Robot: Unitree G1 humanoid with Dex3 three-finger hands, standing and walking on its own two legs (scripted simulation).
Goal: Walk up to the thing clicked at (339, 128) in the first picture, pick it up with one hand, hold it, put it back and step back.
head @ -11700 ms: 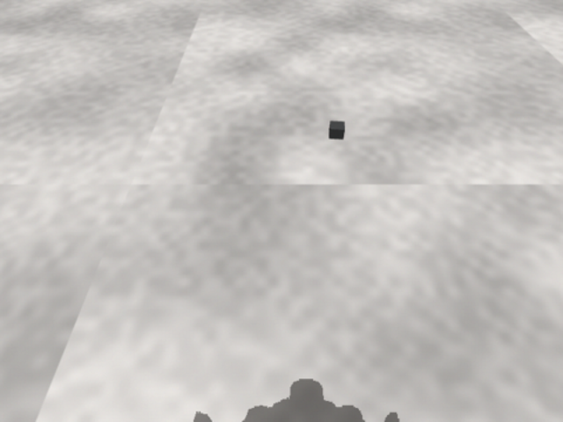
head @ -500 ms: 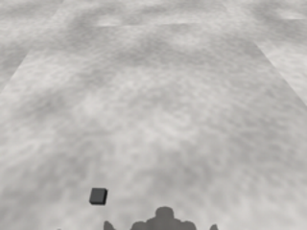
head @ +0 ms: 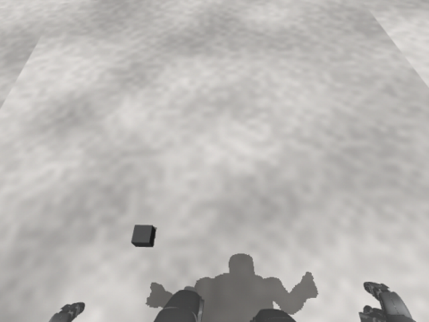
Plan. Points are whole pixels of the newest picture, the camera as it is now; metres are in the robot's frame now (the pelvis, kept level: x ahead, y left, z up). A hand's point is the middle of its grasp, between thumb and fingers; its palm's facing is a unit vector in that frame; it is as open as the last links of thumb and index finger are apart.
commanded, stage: walk up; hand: left
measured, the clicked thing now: (143, 236) +0.49 +0.39 -0.72
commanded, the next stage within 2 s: stand in 1.66 s
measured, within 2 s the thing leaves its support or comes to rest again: neither
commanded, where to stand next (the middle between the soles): +0.12 +0.07 m, yaw +0 degrees
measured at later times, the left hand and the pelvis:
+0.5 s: hand out of the picture +0.03 +0.31 -0.13, palm faces +0.03 -0.92 -0.39, open 7.4 cm; pelvis +0.02 +0.02 +0.02, yaw +4 degrees
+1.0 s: hand out of the picture +0.08 +0.32 -0.15, palm faces +0.04 -0.91 -0.42, open 7.4 cm; pelvis -0.02 +0.03 +0.00, yaw +3 degrees
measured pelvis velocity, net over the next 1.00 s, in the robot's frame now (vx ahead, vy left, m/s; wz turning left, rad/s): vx -0.02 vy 0.03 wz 0.06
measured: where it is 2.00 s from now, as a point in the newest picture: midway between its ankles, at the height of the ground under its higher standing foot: outside the picture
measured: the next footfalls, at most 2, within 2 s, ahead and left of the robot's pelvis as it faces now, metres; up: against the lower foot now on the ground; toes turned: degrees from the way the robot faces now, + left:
left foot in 0.28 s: +0.01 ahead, +0.15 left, +0.00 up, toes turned +5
right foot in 0.58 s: +0.19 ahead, -0.11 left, +0.00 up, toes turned +2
